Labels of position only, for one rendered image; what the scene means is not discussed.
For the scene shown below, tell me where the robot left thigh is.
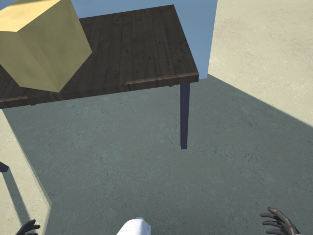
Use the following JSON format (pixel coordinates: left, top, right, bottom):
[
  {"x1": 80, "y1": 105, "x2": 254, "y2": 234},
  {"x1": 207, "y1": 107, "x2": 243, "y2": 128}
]
[{"x1": 117, "y1": 219, "x2": 151, "y2": 235}]

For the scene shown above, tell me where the carton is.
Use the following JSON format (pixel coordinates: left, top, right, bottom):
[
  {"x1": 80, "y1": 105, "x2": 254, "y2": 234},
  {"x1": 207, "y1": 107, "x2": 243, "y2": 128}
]
[{"x1": 0, "y1": 0, "x2": 92, "y2": 93}]

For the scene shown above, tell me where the left robot hand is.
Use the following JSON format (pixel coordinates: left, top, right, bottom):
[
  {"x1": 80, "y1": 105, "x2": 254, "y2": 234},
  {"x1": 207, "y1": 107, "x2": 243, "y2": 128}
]
[{"x1": 15, "y1": 219, "x2": 41, "y2": 235}]

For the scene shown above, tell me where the table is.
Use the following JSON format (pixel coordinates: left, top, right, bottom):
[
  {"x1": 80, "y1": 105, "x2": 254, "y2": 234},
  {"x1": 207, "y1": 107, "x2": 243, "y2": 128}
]
[{"x1": 0, "y1": 4, "x2": 199, "y2": 172}]

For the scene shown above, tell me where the right robot hand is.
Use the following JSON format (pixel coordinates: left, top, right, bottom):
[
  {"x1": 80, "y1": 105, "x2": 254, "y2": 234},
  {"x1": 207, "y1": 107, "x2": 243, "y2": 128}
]
[{"x1": 260, "y1": 207, "x2": 301, "y2": 235}]

